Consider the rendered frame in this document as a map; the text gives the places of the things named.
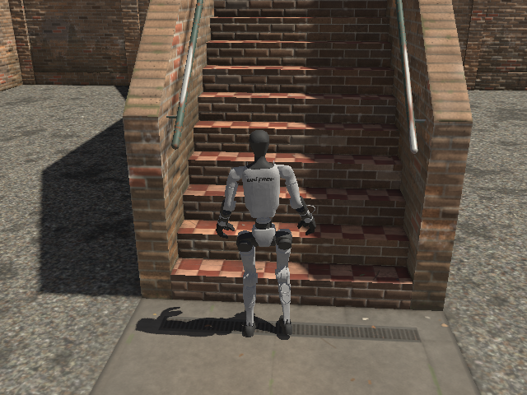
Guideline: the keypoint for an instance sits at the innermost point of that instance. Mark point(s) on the stairs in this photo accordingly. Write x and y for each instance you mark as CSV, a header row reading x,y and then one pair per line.
x,y
316,76

